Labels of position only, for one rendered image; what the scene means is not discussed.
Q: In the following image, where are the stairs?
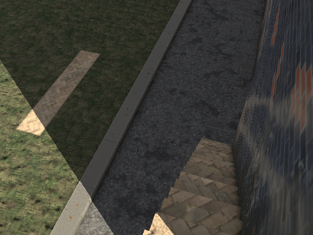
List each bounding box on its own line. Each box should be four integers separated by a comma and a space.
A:
143, 138, 244, 235

